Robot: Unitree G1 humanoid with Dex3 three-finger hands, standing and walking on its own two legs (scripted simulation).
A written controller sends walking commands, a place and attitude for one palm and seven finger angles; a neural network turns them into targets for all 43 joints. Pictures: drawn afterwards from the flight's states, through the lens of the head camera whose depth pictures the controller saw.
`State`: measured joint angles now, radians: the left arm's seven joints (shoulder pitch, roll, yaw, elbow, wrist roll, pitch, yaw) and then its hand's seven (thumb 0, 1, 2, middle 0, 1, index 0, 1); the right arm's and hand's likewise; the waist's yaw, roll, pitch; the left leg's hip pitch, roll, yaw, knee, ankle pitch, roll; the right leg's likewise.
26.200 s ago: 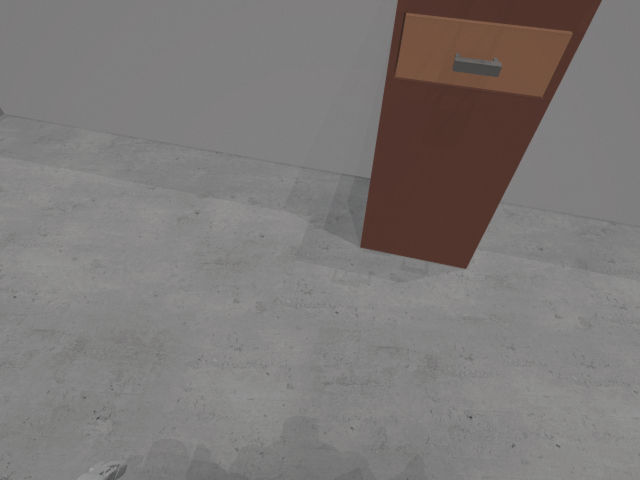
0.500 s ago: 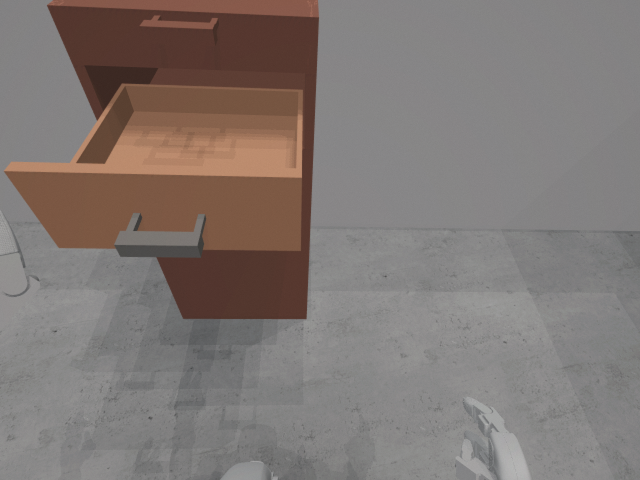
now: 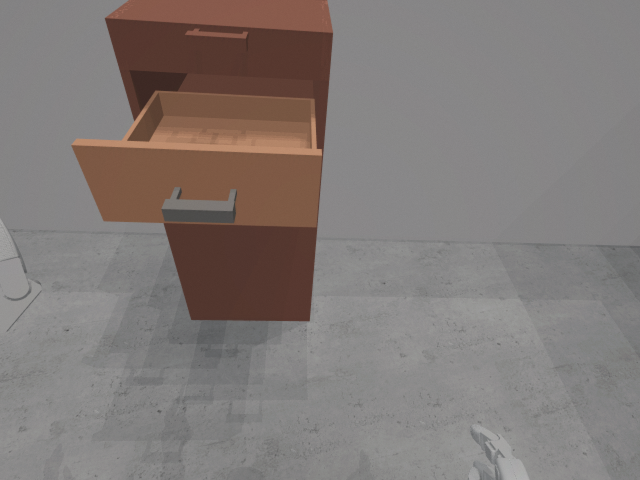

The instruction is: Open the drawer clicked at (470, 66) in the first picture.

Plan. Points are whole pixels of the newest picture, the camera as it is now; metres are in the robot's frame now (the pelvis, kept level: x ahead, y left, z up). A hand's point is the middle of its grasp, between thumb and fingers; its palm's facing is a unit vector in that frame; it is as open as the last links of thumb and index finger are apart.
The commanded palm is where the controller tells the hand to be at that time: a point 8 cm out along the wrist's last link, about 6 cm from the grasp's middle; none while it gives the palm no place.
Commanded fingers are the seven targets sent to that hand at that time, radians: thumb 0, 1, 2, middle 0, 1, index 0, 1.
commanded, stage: stop stepping back and stand still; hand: left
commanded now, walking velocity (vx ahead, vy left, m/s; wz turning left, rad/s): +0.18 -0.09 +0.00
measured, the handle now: (202, 202) +0.52 +0.21 +0.07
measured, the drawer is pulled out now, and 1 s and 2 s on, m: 0.29 0.29 0.29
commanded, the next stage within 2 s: let the arm hang, fingers relaxed in 0.26 s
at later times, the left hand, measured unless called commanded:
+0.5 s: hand (146, 377) +0.23 +0.22 +0.03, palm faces +0.18 -0.90 -0.40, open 7.4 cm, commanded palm none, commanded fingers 0.00 0.90 0.90 -0.20 -0.30 -0.20 -0.30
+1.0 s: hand out of the picture -0.06 +0.17 -0.15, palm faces +0.03 -0.96 -0.26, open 7.3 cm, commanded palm none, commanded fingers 0.00 0.90 0.90 -0.20 -0.30 -0.20 -0.30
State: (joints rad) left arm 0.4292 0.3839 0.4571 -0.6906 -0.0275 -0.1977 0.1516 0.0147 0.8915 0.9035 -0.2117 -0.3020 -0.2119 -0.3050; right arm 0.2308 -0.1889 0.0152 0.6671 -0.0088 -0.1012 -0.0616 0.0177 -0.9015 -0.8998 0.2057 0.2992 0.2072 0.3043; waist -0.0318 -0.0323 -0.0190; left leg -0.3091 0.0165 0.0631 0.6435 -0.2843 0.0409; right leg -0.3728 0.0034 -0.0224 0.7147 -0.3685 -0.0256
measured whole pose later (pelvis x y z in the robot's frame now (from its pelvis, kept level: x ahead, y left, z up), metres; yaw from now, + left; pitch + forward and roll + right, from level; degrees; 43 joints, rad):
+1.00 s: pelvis +0.00 -0.03 +0.02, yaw +2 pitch -2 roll +0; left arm 0.33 0.21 0.01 1.14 0.01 0.03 0.02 0.01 0.93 0.90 -0.20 -0.30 -0.20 -0.30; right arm 0.32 -0.14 0.00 1.11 -0.01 0.03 -0.03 0.01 -0.91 -0.90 0.20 0.30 0.20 0.30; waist 0.00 0.03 0.10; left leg -0.24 0.01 -0.01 0.43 -0.16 -0.01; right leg -0.19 0.00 0.02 0.44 -0.22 0.00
